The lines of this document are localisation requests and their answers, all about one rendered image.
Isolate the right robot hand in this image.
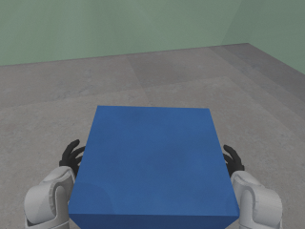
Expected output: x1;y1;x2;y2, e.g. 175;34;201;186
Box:
223;144;245;177

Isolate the left robot forearm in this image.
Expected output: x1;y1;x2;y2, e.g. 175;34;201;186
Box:
24;166;76;229

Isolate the right robot forearm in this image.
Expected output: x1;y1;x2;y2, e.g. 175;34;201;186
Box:
231;170;283;229

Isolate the left robot hand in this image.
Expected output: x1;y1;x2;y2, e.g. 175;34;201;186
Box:
59;139;86;178

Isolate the carton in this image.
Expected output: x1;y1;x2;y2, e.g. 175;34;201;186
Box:
68;105;240;229

